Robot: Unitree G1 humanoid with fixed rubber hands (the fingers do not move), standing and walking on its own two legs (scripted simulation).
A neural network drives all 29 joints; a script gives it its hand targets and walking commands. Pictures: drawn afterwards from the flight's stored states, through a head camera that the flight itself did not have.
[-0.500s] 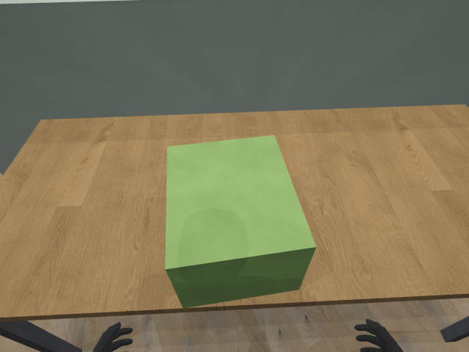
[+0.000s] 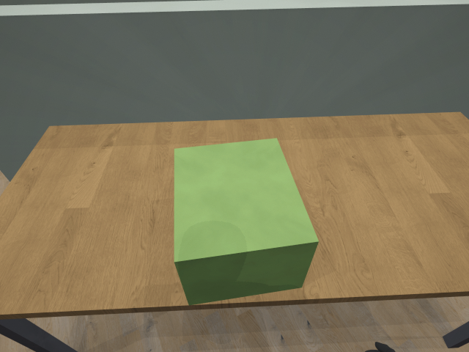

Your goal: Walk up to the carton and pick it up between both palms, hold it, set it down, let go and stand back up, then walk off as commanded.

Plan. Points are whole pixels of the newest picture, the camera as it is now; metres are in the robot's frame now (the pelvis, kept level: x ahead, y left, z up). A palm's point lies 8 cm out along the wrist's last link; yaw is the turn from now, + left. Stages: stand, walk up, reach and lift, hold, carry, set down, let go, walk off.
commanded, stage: stand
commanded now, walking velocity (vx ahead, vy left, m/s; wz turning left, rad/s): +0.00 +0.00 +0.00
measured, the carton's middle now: (235, 215) +0.43 +0.03 -0.04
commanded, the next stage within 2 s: walk off in 1.78 s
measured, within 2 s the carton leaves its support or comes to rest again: neither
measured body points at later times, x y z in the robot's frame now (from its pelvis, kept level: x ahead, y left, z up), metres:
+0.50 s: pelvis -0.01 +0.00 +0.00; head -0.02 +0.00 +0.45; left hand +0.05 +0.30 -0.13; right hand +0.09 -0.26 -0.13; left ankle +0.02 +0.14 -0.74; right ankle -0.01 -0.11 -0.74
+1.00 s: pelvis -0.02 +0.00 +0.00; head -0.03 +0.00 +0.45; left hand +0.04 +0.30 -0.13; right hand +0.08 -0.26 -0.13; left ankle +0.02 +0.14 -0.74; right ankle -0.01 -0.11 -0.74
